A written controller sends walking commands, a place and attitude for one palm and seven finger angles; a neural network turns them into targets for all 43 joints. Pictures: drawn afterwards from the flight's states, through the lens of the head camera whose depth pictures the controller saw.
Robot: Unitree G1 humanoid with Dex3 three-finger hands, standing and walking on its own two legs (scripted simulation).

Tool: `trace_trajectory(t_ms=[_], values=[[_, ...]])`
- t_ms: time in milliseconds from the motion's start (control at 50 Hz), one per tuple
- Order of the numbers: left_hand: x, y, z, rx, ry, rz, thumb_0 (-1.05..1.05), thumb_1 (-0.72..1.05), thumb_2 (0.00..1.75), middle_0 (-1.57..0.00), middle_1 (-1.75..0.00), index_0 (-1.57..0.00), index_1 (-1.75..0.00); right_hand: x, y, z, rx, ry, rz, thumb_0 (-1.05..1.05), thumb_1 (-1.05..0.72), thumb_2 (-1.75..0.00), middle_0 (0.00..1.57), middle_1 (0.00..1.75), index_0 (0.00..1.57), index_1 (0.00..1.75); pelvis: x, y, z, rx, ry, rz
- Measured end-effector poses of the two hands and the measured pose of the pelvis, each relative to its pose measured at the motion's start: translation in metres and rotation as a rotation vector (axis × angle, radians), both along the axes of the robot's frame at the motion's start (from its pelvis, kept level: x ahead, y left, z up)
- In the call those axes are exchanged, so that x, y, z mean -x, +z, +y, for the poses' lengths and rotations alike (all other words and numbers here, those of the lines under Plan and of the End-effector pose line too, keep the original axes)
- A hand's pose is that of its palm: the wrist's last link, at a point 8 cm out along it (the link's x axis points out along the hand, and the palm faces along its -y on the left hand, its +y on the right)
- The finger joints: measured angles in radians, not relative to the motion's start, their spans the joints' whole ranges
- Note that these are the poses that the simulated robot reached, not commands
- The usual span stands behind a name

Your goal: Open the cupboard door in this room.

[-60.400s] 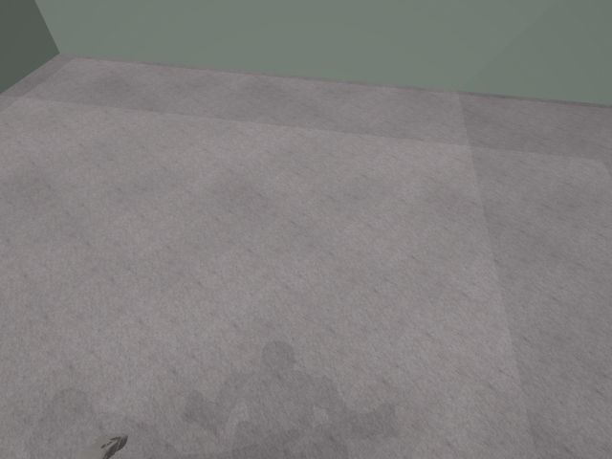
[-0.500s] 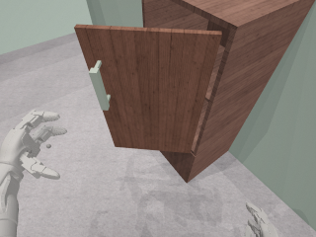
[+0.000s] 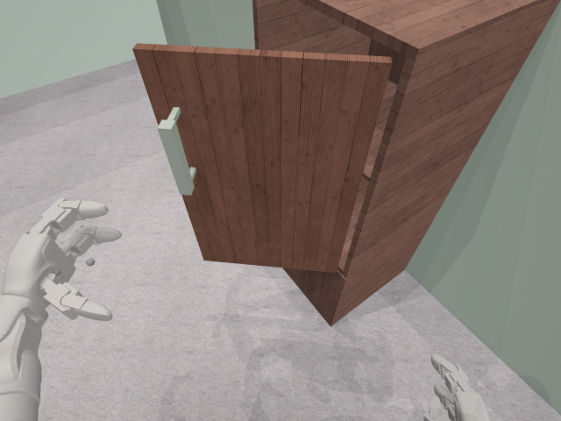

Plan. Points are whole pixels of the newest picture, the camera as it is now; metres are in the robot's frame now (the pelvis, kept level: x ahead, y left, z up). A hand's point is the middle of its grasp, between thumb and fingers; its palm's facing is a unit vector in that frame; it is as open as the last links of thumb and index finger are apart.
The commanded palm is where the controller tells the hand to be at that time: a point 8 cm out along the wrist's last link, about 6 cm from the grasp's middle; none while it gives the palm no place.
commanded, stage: move the hooked fingers beside the handle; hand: left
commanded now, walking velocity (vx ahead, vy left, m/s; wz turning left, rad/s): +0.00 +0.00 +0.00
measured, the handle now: (181, 153) +0.53 +0.21 +0.07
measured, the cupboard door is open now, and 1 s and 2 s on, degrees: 48 48 48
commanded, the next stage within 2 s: none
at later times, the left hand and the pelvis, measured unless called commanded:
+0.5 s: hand (117, 217) +0.37 +0.27 +0.09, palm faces -0.01 -1.00 -0.03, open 14.0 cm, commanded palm +0.34 +0.32 +0.09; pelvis +0.00 +0.01 +0.00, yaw -1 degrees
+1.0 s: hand (126, 192) +0.42 +0.27 +0.08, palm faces -0.03 -1.00 -0.01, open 14.0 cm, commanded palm +0.40 +0.32 +0.08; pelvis +0.00 +0.01 -0.01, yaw -1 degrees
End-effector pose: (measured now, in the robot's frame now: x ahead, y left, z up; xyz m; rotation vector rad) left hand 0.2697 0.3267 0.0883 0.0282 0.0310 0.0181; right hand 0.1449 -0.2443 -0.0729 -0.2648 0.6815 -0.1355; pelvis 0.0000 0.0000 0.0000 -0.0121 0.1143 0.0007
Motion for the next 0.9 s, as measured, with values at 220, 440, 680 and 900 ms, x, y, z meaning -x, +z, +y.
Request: trace_trajectory(t_ms=[220, 440, 680, 900], values=[[-0.026, 0.004, 0.003, 0.001, -0.018, -0.014, -0.01, -0.5, 0.3, -0.3, -1.2, -0.3, -1.2, 0.013, -0.005, -0.003, 0.025, -0.019, 0.043, 0.01, -0.9, -0.9, 0.2, 0.3, 0.21, 0.3, 0.004, -0.002, 0.003, 0.004, 0.008, 0.009], [-0.07, -0.002, -0.006, 0.01, -0.032, 0.002, -0.01, -0.5, 0.31, -0.3, -1.2, -0.3, -1.2, 0.044, -0.015, -0.005, 0.024, -0.07, 0.148, 0.01, -0.9, -0.9, 0.2, 0.3, 0.21, 0.3, 0.002, -0.003, 0.007, 0.0, -0.01, 0.048], [-0.087, -0.003, -0.003, 0.018, -0.022, 0.008, -0.01, -0.5, 0.31, -0.3, -1.2, -0.3, -1.2, 0.063, -0.02, -0.007, 0.022, -0.11, 0.244, 0.01, -0.9, -0.9, 0.2, 0.3, 0.21, 0.3, -0.004, -0.003, 0.01, 0.003, -0.019, 0.068], [-0.115, -0.001, -0.003, 0.022, -0.038, -0.015, -0.01, -0.5, 0.3, -0.3, -1.2, -0.3, -1.2, 0.065, -0.022, -0.009, 0.045, -0.115, 0.289, 0.01, -0.9, -0.9, 0.2, 0.3, 0.21, 0.3, -0.003, -0.006, 0.011, 0.008, -0.015, 0.095]])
